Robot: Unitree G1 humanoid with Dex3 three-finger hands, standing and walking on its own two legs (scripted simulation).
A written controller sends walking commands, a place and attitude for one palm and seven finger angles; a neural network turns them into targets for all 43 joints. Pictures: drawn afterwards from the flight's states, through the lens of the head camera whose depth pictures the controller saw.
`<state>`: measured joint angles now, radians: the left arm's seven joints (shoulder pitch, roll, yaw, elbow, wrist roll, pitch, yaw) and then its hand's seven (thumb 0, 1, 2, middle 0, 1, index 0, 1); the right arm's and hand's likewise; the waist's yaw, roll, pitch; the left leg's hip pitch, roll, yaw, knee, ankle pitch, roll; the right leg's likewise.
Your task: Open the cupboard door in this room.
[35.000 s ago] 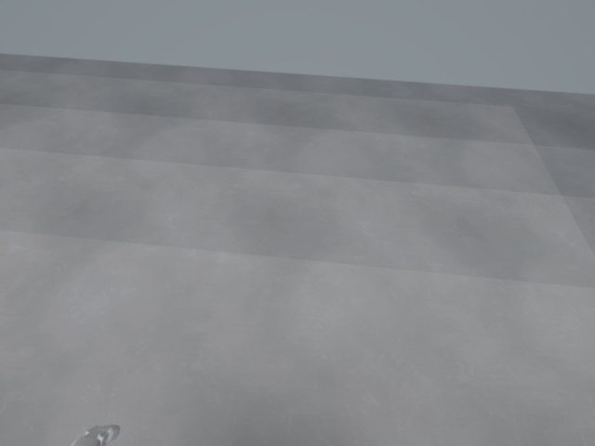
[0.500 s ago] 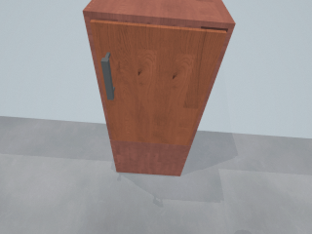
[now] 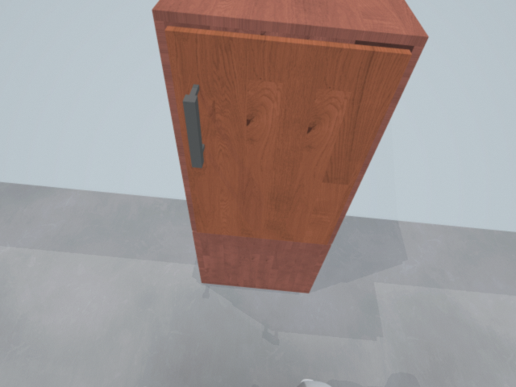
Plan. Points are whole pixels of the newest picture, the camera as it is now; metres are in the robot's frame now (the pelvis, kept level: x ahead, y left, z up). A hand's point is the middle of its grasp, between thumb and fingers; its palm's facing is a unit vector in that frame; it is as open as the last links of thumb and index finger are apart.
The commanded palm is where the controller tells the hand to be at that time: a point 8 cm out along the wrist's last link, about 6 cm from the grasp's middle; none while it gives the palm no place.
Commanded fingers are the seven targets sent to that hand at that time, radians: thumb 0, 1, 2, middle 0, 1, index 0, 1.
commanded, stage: come to a stop and stand still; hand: left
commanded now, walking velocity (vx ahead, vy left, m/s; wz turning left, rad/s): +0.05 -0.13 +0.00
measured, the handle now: (196, 128) +0.55 +0.15 +0.08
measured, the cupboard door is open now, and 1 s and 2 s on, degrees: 0 0 0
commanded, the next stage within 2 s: none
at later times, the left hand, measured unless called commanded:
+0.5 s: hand out of the picture -0.05 +0.16 -0.17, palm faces +0.01 -0.98 -0.19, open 7.4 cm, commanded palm none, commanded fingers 0.00 0.90 0.90 -0.20 -0.30 -0.20 -0.30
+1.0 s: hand out of the picture -0.09 +0.14 -0.17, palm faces +0.05 -0.99 -0.15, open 7.4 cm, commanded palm none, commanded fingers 0.00 0.90 0.90 -0.20 -0.30 -0.20 -0.30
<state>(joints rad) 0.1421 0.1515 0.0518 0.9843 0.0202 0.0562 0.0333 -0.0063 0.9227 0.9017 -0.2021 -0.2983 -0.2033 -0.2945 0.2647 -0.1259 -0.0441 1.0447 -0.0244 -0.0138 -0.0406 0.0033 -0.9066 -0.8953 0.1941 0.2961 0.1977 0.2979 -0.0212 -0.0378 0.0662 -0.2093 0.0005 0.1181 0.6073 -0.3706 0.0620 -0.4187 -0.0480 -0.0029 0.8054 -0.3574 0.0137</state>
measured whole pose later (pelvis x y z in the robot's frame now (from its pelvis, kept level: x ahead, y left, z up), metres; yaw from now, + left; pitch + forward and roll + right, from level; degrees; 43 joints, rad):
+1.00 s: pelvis -0.09 -0.02 +0.01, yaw +1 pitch -3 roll +0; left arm 0.34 0.14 0.00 1.05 0.03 0.01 0.02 0.00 0.91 0.90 -0.20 -0.30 -0.20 -0.29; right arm 0.38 -0.14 -0.01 1.08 -0.02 0.01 -0.02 0.01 -0.90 -0.90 0.20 0.30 0.20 0.30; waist -0.01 -0.01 0.00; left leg -0.30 0.00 0.08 0.52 -0.22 0.04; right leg -0.32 -0.01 -0.05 0.51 -0.21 -0.02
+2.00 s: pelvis -0.21 +0.00 +0.01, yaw +1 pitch -1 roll +1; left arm 0.31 0.15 0.03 1.04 0.03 0.01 0.02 0.00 0.91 0.90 -0.20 -0.30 -0.20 -0.29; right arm 0.39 -0.09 0.00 1.10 -0.02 0.01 -0.04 0.01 -0.91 -0.90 0.20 0.30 0.20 0.30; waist 0.02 -0.05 -0.01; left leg -0.23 -0.05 0.06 0.51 -0.26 0.05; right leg -0.30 -0.01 0.03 0.54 -0.23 -0.01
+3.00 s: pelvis -0.17 -0.01 +0.01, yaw +1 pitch -1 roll +0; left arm 0.30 0.14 0.00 1.11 0.02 -0.01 0.02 0.01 0.92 0.90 -0.20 -0.30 -0.20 -0.29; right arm 0.31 -0.12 0.02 1.13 -0.01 -0.03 -0.04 0.01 -0.91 -0.90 0.20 0.30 0.20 0.30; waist 0.00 0.00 0.03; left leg -0.14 -0.01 0.06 0.43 -0.28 0.03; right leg -0.22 0.02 0.03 0.46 -0.23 -0.02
